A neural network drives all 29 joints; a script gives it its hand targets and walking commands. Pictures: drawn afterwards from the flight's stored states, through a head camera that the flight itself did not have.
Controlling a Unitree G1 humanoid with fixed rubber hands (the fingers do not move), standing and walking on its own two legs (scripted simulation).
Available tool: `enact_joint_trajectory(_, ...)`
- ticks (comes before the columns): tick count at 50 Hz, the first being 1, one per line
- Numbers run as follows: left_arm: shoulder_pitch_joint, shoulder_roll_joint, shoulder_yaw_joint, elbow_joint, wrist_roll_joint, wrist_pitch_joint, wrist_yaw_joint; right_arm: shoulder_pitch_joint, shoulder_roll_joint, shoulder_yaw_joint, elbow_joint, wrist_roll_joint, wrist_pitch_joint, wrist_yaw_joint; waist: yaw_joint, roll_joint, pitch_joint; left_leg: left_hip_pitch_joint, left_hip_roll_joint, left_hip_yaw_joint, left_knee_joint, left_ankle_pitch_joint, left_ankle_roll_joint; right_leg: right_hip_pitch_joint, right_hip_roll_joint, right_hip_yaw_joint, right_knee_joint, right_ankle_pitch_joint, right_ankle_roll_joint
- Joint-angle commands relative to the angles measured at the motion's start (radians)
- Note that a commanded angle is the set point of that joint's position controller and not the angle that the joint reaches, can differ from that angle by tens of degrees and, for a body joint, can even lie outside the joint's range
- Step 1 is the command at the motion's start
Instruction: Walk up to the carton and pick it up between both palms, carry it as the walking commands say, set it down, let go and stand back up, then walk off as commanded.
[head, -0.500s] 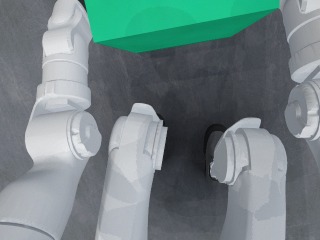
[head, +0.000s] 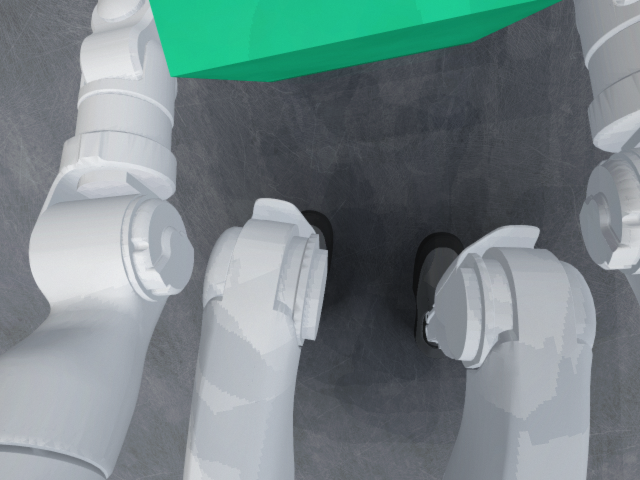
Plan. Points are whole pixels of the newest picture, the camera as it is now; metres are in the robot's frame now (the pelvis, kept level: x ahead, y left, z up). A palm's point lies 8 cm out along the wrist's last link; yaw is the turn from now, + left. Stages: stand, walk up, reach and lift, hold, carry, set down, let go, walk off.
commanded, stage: set down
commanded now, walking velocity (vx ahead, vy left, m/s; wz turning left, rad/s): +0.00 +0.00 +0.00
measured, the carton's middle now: out of the picture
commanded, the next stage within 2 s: let go in 1.74 s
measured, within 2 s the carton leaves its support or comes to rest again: neither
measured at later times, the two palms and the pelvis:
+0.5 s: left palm out of the picture +0.51 +0.27 -0.16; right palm out of the picture +0.59 -0.14 -0.17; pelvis -0.01 +0.00 +0.00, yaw +1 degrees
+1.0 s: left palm out of the picture +0.51 +0.28 -0.04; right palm out of the picture +0.60 -0.14 -0.04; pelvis -0.01 +0.00 +0.11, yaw +1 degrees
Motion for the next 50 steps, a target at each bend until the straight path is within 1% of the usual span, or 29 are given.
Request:
enact_joint_trajectory(1, -0.261, 0.239, 0.016, -0.108, -0.01, -0.061, 0.016, -0.364, -0.07, 0.041, -0.16, 0.016, -0.04, -0.011, 0.167, -0.15, -1.514, 0.646, -0.003, 0.003, -0.154, 0.632, 0.011, 0.663, -0.025, 0.049, -0.14, 0.54, 0.04)
enact_joint_trajectory(4, -0.285, 0.287, 0.019, -0.231, -0.029, -0.067, 0.026, -0.398, -0.149, -0.029, -0.293, 0.021, -0.048, -0.015, 0.143, -0.147, -1.664, 0.702, 0.002, -0.006, -0.144, 0.685, 0.009, 0.693, -0.026, 0.039, -0.128, 0.568, 0.042)
enact_joint_trajectory(6, -0.22, 0.246, 0.017, -0.089, -0.021, -0.043, 0.026, -0.353, -0.161, -0.017, -0.189, 0.013, -0.033, -0.007, 0.152, -0.145, -1.538, 0.697, 0.004, -0.012, -0.169, 0.607, 0.013, 0.591, -0.028, 0.022, -0.143, 0.445, 0.039)
enact_joint_trajectory(8, -0.297, 0.295, 0.014, -0.212, -0.049, -0.052, 0.027, -0.449, -0.204, -0.017, -0.308, 0.005, -0.032, -0.011, 0.139, -0.185, -1.55, 0.613, 0.005, -0.002, -0.161, 0.568, 0.01, 0.651, -0.037, 0.045, -0.146, 0.46, 0.03)
enact_joint_trajectory(9, -0.288, 0.252, -0.024, -0.161, -0.055, -0.042, 0.018, -0.424, -0.205, -0.035, -0.26, -0.001, -0.034, -0.006, 0.1, -0.175, -1.511, 0.599, 0.007, -0.014, -0.175, 0.529, 0.005, 0.648, -0.039, 0.024, -0.143, 0.434, 0.03)
enact_joint_trajectory(13, -0.289, 0.274, -0.05, -0.171, -0.085, -0.032, 0.017, -0.388, -0.25, -0.049, -0.218, -0.001, -0.022, 0.005, 0.079, -0.155, -1.481, 0.635, 0.017, -0.03, -0.193, 0.503, 0.003, 0.586, -0.049, 0.017, -0.151, 0.386, 0.02)
enact_joint_trajectory(14, -0.285, 0.287, -0.041, -0.229, -0.073, -0.039, 0.017, -0.394, -0.229, -0.029, -0.245, 0.028, -0.024, 0.013, 0.128, -0.132, -1.521, 0.636, 0.02, -0.018, -0.186, 0.523, 0.003, 0.619, -0.048, 0.028, -0.14, 0.414, 0.017)
enact_joint_trajectory(15, -0.318, 0.257, -0.085, -0.182, -0.117, -0.028, 0.018, -0.384, -0.24, -0.046, -0.186, 0.016, -0.028, 0.018, 0.073, -0.127, -1.525, 0.696, 0.023, -0.041, -0.184, 0.539, -0.014, 0.584, -0.049, -0.002, -0.13, 0.399, 0.015)
enact_joint_trajectory(17, -0.31, 0.292, -0.09, -0.188, -0.105, -0.025, 0.021, -0.374, -0.209, -0.021, -0.135, 0.048, -0.013, 0.027, 0.106, -0.115, -1.501, 0.734, 0.021, -0.029, -0.186, 0.534, -0.006, 0.544, -0.051, -0.004, -0.151, 0.359, 0.024)
enact_joint_trajectory(18, -0.349, 0.307, -0.082, -0.248, -0.119, -0.021, 0.02, -0.413, -0.241, -0.034, -0.209, 0.033, -0.015, 0.028, 0.069, -0.168, -1.529, 0.703, 0.022, -0.034, -0.184, 0.517, -0.004, 0.588, -0.054, -0.006, -0.152, 0.371, 0.02)
enact_joint_trajectory(20, -0.335, 0.286, -0.073, -0.344, -0.13, -0.011, 0.02, -0.435, -0.25, -0.029, -0.338, 0.047, -0.019, 0.02, 0.099, -0.156, -1.636, 0.726, 0.017, -0.023, -0.181, 0.57, 0.004, 0.672, -0.05, 0.009, -0.164, 0.442, 0.009)
enact_joint_trajectory(21, -0.288, 0.254, -0.11, -0.228, -0.128, 0.008, 0.012, -0.406, -0.265, -0.038, -0.21, 0.032, -0.003, 0.027, 0.079, -0.102, -1.551, 0.716, 0.014, -0.019, -0.202, 0.527, -0.009, 0.606, -0.046, -0.004, -0.162, 0.379, 0.006)
enact_joint_trajectory(23, -0.313, 0.303, -0.068, -0.377, -0.128, 0.023, 0.024, -0.409, -0.251, -0.023, -0.333, 0.057, 0.02, 0.034, 0.136, -0.122, -1.691, 0.819, 0.013, -0.008, -0.199, 0.567, 0.0, 0.627, -0.046, -0.005, -0.189, 0.358, 0.009)
enact_joint_trajectory(24, -0.26, 0.305, -0.073, -0.305, -0.108, 0.039, 0.029, -0.394, -0.256, -0.055, -0.285, 0.045, 0.027, 0.035, 0.119, -0.115, -1.65, 0.819, 0.009, -0.011, -0.236, 0.529, -0.002, 0.642, -0.042, -0.024, -0.194, 0.353, 0.017)
enact_joint_trajectory(26, -0.231, 0.327, -0.05, -0.434, -0.1, 0.052, 0.04, -0.351, -0.282, -0.067, -0.387, 0.034, 0.045, 0.037, 0.107, -0.11, -1.847, 0.923, 0.0, -0.006, -0.237, 0.659, -0.009, 0.72, -0.026, -0.01, -0.201, 0.454, 0.01)
enact_joint_trajectory(27, -0.225, 0.333, -0.034, -0.362, -0.09, 0.065, 0.04, -0.367, -0.263, -0.039, -0.334, 0.045, 0.059, 0.035, 0.158, -0.143, -1.784, 0.828, -0.005, 0.017, -0.249, 0.572, 0.005, 0.745, -0.034, 0.003, -0.221, 0.415, 0.015)
enact_joint_trajectory(29, -0.222, 0.343, -0.029, -0.455, -0.097, 0.077, 0.036, -0.354, -0.28, -0.081, -0.411, 0.015, 0.07, 0.024, 0.109, -0.158, -1.838, 0.784, -0.011, 0.026, -0.263, 0.541, 0.003, 0.822, -0.024, 0.0, -0.238, 0.462, 0.009)
enact_joint_trajectory(30, -0.245, 0.356, -0.03, -0.511, -0.09, 0.082, 0.032, -0.366, -0.286, -0.079, -0.436, 0.028, 0.081, 0.028, 0.132, -0.135, -1.868, 0.801, -0.009, 0.034, -0.271, 0.539, 0.006, 0.812, -0.024, 0.014, -0.254, 0.446, 0.013)
enact_joint_trajectory(34, -0.207, 0.334, -0.055, -0.573, -0.092, 0.145, 0.039, -0.305, -0.314, -0.124, -0.453, 0.022, 0.13, 0.025, 0.084, -0.044, -1.909, 0.972, -0.014, 0.026, -0.323, 0.611, -0.008, 0.765, -0.008, -0.009, -0.321, 0.434, 0.001)
enact_joint_trajectory(35, -0.225, 0.3, -0.069, -0.58, -0.134, 0.166, 0.035, -0.346, -0.358, -0.156, -0.504, -0.015, 0.133, 0.028, 0.029, -0.083, -1.907, 0.916, -0.011, 0.016, -0.33, 0.579, -0.02, 0.806, -0.016, -0.017, -0.334, 0.438, -0.001)
enact_joint_trajectory(36, -0.213, 0.323, -0.036, -0.632, -0.108, 0.167, 0.034, -0.352, -0.347, -0.152, -0.526, -0.001, 0.139, 0.029, 0.078, -0.073, -1.95, 0.946, -0.007, 0.021, -0.349, 0.614, -0.022, 0.835, -0.019, -0.006, -0.34, 0.468, -0.004)
enact_joint_trajectory(38, -0.165, 0.298, -0.059, -0.564, -0.127, 0.191, 0.028, -0.286, -0.362, -0.161, -0.468, -0.027, 0.154, 0.041, 0.03, -0.098, -1.921, 0.938, -0.015, 0.01, -0.379, 0.608, -0.017, 0.812, -0.006, -0.004, -0.38, 0.473, 0.0)
enact_joint_trajectory(40, -0.201, 0.312, -0.047, -0.729, -0.106, 0.194, 0.028, -0.309, -0.333, -0.174, -0.593, 0.002, 0.155, 0.048, 0.071, -0.043, -2.034, 1.062, -0.014, 0.006, -0.401, 0.679, -0.016, 0.86, -0.003, 0.005, -0.417, 0.503, 0.0)
enact_joint_trajectory(43, -0.186, 0.285, -0.054, -0.591, -0.121, 0.223, 0.018, -0.308, -0.342, -0.155, -0.455, -0.013, 0.186, 0.067, 0.039, -0.119, -1.914, 0.949, -0.013, 0.008, -0.469, 0.572, -0.015, 0.88, -0.01, -0.009, -0.462, 0.458, -0.001)
enact_joint_trajectory(44, -0.194, 0.304, -0.045, -0.692, -0.131, 0.226, 0.018, -0.32, -0.329, -0.147, -0.528, 0.007, 0.188, 0.07, 0.066, -0.134, -1.97, 0.977, -0.019, 0.011, -0.505, 0.588, -0.009, 0.952, -0.009, 0.008, -0.49, 0.484, -0.001)
enact_joint_trajectory(47, -0.198, 0.317, -0.048, -0.689, -0.105, 0.245, 0.018, -0.291, -0.363, -0.166, -0.495, 0.006, 0.194, 0.078, 0.059, -0.062, -2.034, 1.139, -0.017, -0.003, -0.538, 0.643, -0.013, 0.88, -0.002, -0.006, -0.543, 0.463, -0.006)
enact_joint_trajectory(48, -0.196, 0.316, -0.047, -0.608, -0.097, 0.252, 0.02, -0.318, -0.399, -0.184, -0.481, -0.013, 0.196, 0.08, 0.044, -0.062, -1.967, 1.084, -0.018, 0.008, -0.546, 0.601, -0.023, 0.856, -0.004, -0.023, -0.548, 0.422, 0.0)
enact_joint_trajectory(49, -0.174, 0.305, -0.037, -0.661, -0.083, 0.255, 0.019, -0.286, -0.347, -0.155, -0.477, 0.007, 0.199, 0.086, 0.077, -0.063, -2.005, 1.148, -0.019, 0.002, -0.577, 0.667, -0.017, 0.901, 0.001, 0.0, -0.59, 0.463, -0.001)
enact_joint_trajectory(50, -0.218, 0.301, -0.054, -0.713, -0.123, 0.258, 0.022, -0.334, -0.362, -0.164, -0.539, 0.019, 0.196, 0.089, 0.052, -0.094, -2.08, 1.167, -0.023, -0.003, -0.596, 0.636, -0.014, 0.955, -0.003, -0.008, -0.604, 0.462, -0.004)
